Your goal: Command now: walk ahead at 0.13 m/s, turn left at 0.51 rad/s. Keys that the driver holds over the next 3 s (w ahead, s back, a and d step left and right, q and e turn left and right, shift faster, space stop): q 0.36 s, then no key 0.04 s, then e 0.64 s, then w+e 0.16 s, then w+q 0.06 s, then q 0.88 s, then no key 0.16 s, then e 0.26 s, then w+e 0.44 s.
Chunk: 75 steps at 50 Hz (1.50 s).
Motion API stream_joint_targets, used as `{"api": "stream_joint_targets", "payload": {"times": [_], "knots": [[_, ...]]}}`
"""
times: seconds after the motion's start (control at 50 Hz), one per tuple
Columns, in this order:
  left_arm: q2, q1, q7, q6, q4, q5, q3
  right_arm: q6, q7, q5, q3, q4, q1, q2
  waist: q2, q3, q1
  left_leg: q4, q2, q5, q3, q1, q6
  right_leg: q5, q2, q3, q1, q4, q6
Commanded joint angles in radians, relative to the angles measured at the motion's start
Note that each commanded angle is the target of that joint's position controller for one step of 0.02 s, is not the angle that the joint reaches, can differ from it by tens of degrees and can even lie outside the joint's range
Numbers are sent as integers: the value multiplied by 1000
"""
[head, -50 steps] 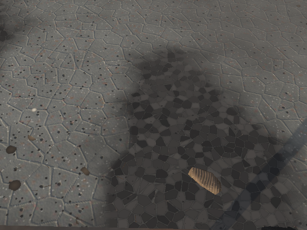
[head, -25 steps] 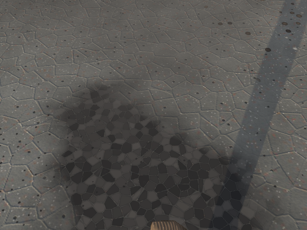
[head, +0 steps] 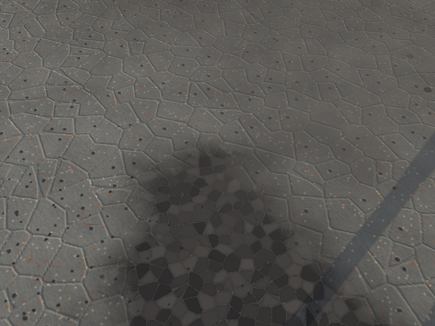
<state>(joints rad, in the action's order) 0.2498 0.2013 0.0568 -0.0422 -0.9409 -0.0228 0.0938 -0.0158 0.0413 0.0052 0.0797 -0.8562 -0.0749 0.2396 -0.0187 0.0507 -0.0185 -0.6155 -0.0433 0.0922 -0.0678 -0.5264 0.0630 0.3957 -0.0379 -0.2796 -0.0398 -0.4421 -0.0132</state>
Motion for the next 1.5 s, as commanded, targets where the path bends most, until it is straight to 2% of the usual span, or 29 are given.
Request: {"api": "stream_joint_targets", "payload": {"times": [0.02, 0.04, 0.06, 0.08, 0.12, 0.2, 0.38, 0.5, 0.52, 0.54, 0.56, 0.58, 0.62, 0.7, 0.8, 0.84, 0.88, 0.9, 0.94, 1.04, 1.1, 1.12, 1.14, 1.16, 1.18, 1.2, 1.26, 1.36, 1.5], "knots": [[154, -31, 1, 5, 73, 5, 29, -13, -16, -3, 84, 14, -231, 242, -59, -181, 137, 151, 12, -406, 93, 386, 90, -640, -127, 48, -123, -446, 10], [46, 17, -10, 3, 107, 69, -1, -11, -31, -11, 92, 26, -206, 319, -287, -237, 29, 79, -203, -912, 432, 613, 228, 263, 43, 88, -441, -774, -57], [73, 63, -25, -6, 113, 38, -5, -19, -16, -32, 75, 62, -215, 299, -225, -439, 43, 184, -330, -677, 730, 722, 389, 372, 111, 323, -554, -964, -59], [116, -14, -32, -9, 123, -1, 4, -26, -10, -23, 65, 91, -173, 257, -105, -381, 62, 234, -294, -475, 665, 669, 352, 282, 74, 376, -623, -985, -35], [128, -89, -12, 5, 123, 17, 10, -23, -26, 14, 45, 114, -63, 181, 12, -211, 29, 276, -205, -187, 512, 453, 238, 115, 5, 374, -636, -847, -23], [122, -94, 4, 32, 132, 32, 15, -8, -55, -10, 45, 139, -54, 185, -60, -190, 2, 309, -126, -140, 439, 295, 185, 17, 19, 369, -507, -640, -22], [118, -143, 1, 27, 150, 24, 5, 28, -83, -2, 50, 185, -55, 204, -121, -164, 38, 316, -78, 189, 506, 277, 142, -86, 45, 393, -478, -367, -65], [84, -35, -42, 0, 111, 29, -18, 42, -76, -21, -9, 178, -62, 100, -110, -188, 2, 214, -67, 49, 436, 243, 96, -225, 16, 326, -179, -21, -13], [96, -38, -52, -1, 106, 47, -23, 37, -71, -27, -20, 147, -131, 70, -58, -172, 21, 183, -25, 111, 385, 218, 47, -310, -26, 380, -115, 58, 15], [166, -63, -54, -1, 122, 63, -18, 29, -67, -42, -20, 132, -202, 69, 115, -157, 89, 44, 73, 260, 274, 186, -6, -455, -164, 546, -106, 93, 78], [158, -125, -52, 1, 124, 74, -28, 19, -62, -36, -11, 152, -179, 94, 238, -98, 132, 96, 90, 288, 207, 240, -40, -397, -226, 629, -266, 126, 179], [123, -175, -54, 0, 145, 61, -35, 12, -64, -46, -7, 152, -117, 131, 192, -71, 108, 137, 61, 179, 207, 323, -55, -253, -165, 599, -326, 133, 156], [193, -106, -54, -5, 129, 36, -18, 17, -70, -36, 6, 157, -25, 150, 155, -64, 49, 112, 75, 109, 186, 370, -47, -145, -94, 552, -344, 125, 96], [207, -80, -40, 3, 148, 16, -9, 16, -78, -22, 11, 157, -51, 137, 161, -48, 41, 91, 73, 119, 138, 317, -38, -231, -92, 605, -305, 88, 120], [198, -66, -28, 32, 199, 2, 2, 7, -77, -16, 28, 160, -78, 134, 69, -99, 26, 106, 36, 66, 146, 355, -18, -301, -39, 618, -325, -30, 126], [171, -71, -30, 40, 223, -2, -4, 12, -79, -20, 40, 156, -123, 165, -50, -113, 31, 189, -72, 25, 253, 437, 50, -199, 36, 520, -433, -166, 72], [158, -54, -41, 44, 239, 2, -5, 9, -87, -32, 41, 167, -130, 190, -232, -136, 32, 284, -346, -207, 504, 490, 218, 168, 87, 366, -554, -498, 14], [198, -62, -45, 48, 243, 5, 12, 1, -92, -33, 31, 183, -126, 177, -162, -138, 38, 289, -395, -304, 516, 468, 265, 250, 52, 371, -585, -702, -8], [172, -38, -47, 68, 235, -3, 11, -3, -98, -16, 28, 198, -46, 182, -51, -104, -3, 283, -313, -253, 349, 410, 196, 157, -1, 373, -575, -723, -27], [132, -75, -77, 74, 284, -3, -16, 24, -95, -8, 44, 181, -46, 231, -141, -135, 32, 256, -219, -274, 115, 371, 139, 10, -4, 250, -375, -385, -35], [153, 18, -89, 82, 262, -4, 1, 27, -79, 23, 46, 168, -65, 237, -117, -163, -5, 223, -226, 161, 79, 281, 89, -123, 52, 167, -178, -151, 25], [175, 93, -83, 84, 228, -5, 16, 24, -72, 19, 35, 156, -89, 195, -66, -159, -22, 135, -190, 354, 31, 173, 45, -86, 78, 176, -53, -104, 56], [238, 190, -71, 80, 207, -8, 38, 19, -60, -2, 15, 165, -70, 121, 127, -117, -51, -160, -105, 488, -79, -40, -35, 40, -55, 415, 64, 16, 131], [363, 212, -69, 58, 253, 1, 48, 2, -51, -32, -1, 238, -2, 73, 338, -83, -45, -447, 47, 626, -23, -367, -91, 138, -310, 945, 112, 145, 311], [334, 204, -79, 22, 271, 42, 42, -29, -52, 11, 17, 273, 96, 147, 233, -81, -101, -536, 36, 545, 142, -428, -66, 353, -357, 1097, 42, 288, 394], [281, 145, -76, -1, 275, 42, 25, -46, -50, 36, 32, 268, 106, 197, 190, -5, -58, -526, -3, 417, 163, -439, -40, 410, -328, 1029, -1, 302, 344], [184, 56, -52, -11, 283, 26, -11, -53, -51, -8, 37, 178, -18, 190, 170, -9, 9, -417, -56, 136, 131, -299, -61, 143, -197, 710, -66, 274, 221], [163, 103, -34, -21, 254, 40, -18, -51, -30, -6, 7, 144, -23, 106, 99, -58, -2, -220, -34, -73, 78, -147, -98, -621, -130, 388, -34, 220, 168], [200, 117, -30, 6, 220, 29, 0, -40, 5, 10, -6, 195, 59, 120, 115, -16, -44, -8, 3, -38, 49, -70, -61, -775, -181, 306, 13, 158, 179]]}}
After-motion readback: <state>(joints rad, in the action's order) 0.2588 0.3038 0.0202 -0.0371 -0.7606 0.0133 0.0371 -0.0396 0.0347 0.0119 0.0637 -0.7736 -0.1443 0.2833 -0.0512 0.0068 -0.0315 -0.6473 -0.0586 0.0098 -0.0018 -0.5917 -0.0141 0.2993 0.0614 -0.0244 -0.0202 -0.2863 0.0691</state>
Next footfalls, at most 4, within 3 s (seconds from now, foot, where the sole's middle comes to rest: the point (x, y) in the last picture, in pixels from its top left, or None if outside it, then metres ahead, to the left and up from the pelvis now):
0.02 left None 0.16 0.10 -0.77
0.52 right None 0.19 -0.13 -0.77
1.14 right None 0.16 -0.18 -0.77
1.60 left None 0.40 0.01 -0.77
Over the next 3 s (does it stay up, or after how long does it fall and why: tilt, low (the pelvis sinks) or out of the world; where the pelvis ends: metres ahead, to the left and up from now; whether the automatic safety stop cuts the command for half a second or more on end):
stays up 0.46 -0.17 0.02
